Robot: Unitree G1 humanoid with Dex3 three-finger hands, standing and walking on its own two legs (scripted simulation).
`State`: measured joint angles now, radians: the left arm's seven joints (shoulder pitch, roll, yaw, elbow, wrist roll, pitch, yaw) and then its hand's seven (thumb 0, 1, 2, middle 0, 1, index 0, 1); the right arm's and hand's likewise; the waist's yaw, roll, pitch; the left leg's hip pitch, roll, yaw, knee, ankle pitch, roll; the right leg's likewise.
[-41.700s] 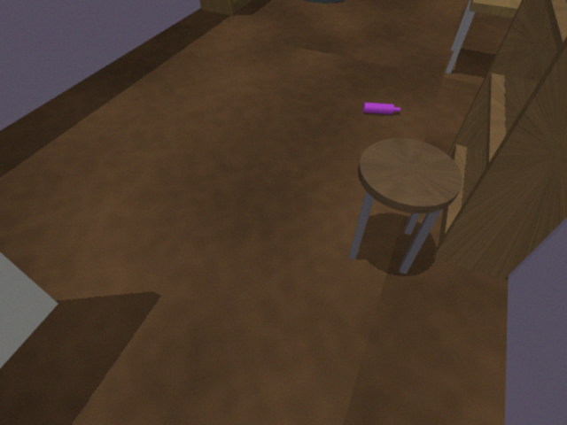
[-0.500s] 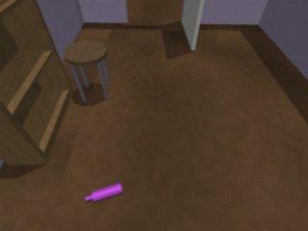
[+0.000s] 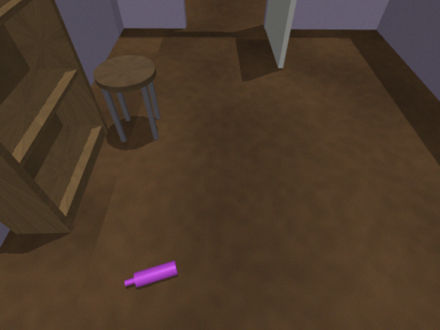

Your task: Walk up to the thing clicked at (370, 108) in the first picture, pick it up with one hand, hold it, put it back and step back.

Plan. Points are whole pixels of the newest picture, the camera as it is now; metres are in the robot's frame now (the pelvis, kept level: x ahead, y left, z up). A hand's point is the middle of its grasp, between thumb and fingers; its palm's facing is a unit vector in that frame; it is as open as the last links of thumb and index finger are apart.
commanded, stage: walk up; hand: left
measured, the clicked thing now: (151, 275) +0.46 +0.31 -0.75
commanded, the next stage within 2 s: stand in 0.16 s
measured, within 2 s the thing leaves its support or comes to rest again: neither
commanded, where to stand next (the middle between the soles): +0.04 +0.01 m, yaw +2 degrees
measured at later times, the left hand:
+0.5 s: hand out of the picture +0.10 +0.25 -0.15, palm faces -0.02 -0.94 -0.34, open 7.4 cm
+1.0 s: hand out of the picture +0.10 +0.25 -0.15, palm faces -0.01 -0.94 -0.34, open 7.4 cm
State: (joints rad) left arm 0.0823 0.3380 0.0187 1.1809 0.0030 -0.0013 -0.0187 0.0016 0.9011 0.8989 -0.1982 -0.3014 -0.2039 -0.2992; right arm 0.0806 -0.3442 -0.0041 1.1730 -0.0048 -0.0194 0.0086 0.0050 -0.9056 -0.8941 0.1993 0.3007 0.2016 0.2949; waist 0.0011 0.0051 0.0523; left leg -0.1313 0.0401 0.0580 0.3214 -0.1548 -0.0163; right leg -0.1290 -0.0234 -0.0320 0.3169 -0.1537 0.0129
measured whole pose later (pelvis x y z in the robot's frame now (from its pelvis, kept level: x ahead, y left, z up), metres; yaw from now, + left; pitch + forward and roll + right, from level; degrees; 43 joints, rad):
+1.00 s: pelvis +0.02 -0.01 +0.00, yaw +0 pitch -2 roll +0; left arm 0.09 0.35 0.00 1.14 0.00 -0.01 -0.01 0.00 0.90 0.90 -0.20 -0.30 -0.20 -0.30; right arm 0.09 -0.35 0.00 1.15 -0.01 -0.01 0.01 0.00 -0.91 -0.89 0.20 0.30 0.20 0.29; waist 0.00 0.00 0.04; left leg -0.09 0.05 0.05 0.29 -0.17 -0.03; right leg -0.10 -0.02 -0.04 0.31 -0.18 0.00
